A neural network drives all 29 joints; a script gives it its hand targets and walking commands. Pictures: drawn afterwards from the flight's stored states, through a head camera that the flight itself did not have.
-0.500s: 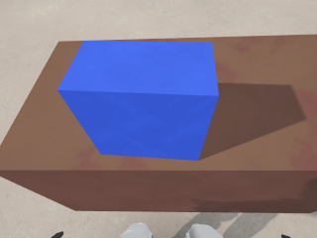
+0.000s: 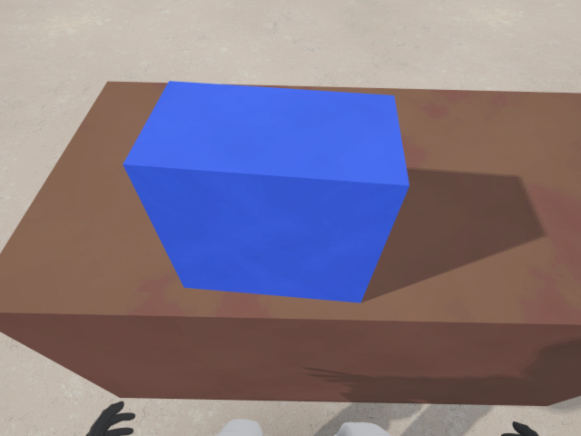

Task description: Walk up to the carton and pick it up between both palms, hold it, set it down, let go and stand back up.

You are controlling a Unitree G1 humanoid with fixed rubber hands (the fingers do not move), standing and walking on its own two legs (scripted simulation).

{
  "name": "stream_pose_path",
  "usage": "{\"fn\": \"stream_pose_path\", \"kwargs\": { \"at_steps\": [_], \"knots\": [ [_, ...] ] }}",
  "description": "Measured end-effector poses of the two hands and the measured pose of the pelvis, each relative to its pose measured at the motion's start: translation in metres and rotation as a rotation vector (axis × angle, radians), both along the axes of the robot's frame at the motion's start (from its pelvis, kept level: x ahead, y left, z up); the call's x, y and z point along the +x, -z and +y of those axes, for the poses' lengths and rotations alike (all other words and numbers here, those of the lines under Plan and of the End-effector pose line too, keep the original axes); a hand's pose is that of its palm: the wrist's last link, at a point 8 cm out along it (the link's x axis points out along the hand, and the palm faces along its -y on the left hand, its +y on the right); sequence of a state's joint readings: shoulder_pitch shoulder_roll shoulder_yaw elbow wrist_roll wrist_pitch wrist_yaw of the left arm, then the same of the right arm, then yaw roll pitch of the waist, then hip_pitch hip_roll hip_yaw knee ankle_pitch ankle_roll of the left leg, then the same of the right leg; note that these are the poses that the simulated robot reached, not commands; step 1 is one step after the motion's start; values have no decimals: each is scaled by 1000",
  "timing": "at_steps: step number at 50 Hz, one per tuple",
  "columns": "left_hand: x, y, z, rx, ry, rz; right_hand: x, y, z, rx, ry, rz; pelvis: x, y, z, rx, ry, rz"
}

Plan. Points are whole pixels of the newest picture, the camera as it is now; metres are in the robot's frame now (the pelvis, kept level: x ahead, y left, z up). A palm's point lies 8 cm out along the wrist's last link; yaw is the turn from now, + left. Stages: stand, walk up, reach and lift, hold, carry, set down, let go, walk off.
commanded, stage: walk up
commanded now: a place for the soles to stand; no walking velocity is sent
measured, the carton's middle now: (275, 204) +0.41 +0.06 +0.07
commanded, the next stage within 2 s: reach and lift in 0.02 s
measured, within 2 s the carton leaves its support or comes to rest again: neither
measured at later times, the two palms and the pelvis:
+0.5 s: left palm (116, 384) +0.19 +0.29 -0.09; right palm (545, 428) +0.15 -0.31 -0.07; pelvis +0.02 +0.00 +0.00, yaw +0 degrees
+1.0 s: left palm (97, 408) +0.15 +0.28 -0.04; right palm out of the picture +0.13 -0.29 -0.02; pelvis +0.00 -0.01 +0.02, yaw +0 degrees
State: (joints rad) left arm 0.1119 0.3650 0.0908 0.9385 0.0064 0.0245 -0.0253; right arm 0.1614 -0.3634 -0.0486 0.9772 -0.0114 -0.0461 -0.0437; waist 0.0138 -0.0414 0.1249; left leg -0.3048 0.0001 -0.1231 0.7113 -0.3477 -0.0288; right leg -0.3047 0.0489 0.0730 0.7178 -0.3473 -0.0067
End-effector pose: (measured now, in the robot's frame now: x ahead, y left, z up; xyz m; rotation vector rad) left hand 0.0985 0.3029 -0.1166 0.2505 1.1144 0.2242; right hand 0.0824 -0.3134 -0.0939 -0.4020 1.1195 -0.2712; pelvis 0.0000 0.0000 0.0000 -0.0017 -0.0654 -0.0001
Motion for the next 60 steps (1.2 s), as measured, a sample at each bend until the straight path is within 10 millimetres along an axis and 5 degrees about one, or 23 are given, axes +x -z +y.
{"fn": "stream_pose_path", "kwargs": {
  "at_steps": [7,15,21,35,51,60],
  "knots": [
    [7,-3,5,53,-40,104,16,7,1,50,-18,-48,-2,3,1,-1,-1,16],
    [72,-17,-5,52,0,27,62,-4,6,60,-88,-178,-1,5,1,-3,0,21],
    [101,-26,-16,14,38,-72,70,-21,2,31,-97,-233,9,3,1,-3,-1,9],
    [57,-43,-13,-10,-16,-167,59,-53,12,39,-128,-371,17,-9,2,-5,-3,-61],
    [54,-76,-24,-45,-47,-345,43,-78,29,94,-130,-471,-4,-15,-6,9,-4,-86],
    [70,-94,-28,-86,-52,-467,60,-104,41,130,-136,-582,-4,-15,-5,8,-5,-87]
  ]
}}
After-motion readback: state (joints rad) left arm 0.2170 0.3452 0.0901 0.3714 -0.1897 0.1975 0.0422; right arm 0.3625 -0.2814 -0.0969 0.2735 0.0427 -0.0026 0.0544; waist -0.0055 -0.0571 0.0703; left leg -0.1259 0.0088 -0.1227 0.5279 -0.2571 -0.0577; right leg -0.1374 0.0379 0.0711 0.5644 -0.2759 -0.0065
